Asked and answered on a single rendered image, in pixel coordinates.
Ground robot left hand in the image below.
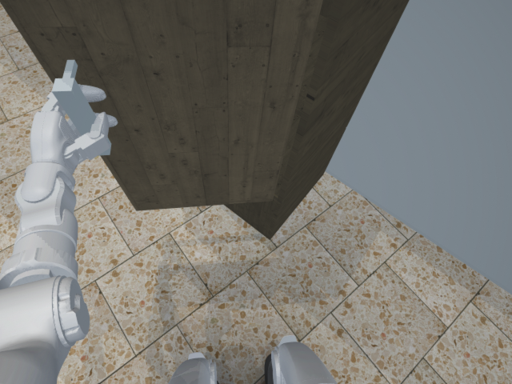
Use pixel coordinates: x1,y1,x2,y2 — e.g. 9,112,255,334
30,84,118,175

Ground robot left upper arm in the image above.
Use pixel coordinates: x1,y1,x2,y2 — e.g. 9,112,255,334
0,275,90,384

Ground left robot thigh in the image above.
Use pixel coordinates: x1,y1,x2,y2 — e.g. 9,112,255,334
168,358,217,384

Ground right robot thigh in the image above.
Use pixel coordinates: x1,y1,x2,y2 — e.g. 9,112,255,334
271,342,337,384

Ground cupboard door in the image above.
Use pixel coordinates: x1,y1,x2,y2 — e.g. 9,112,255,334
0,0,323,211

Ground robot thigh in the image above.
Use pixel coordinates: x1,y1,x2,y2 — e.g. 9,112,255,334
271,342,337,384
168,358,217,384

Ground robot left forearm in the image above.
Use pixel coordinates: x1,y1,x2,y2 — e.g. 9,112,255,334
0,162,78,290

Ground handle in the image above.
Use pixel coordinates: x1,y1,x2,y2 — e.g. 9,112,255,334
52,60,111,156

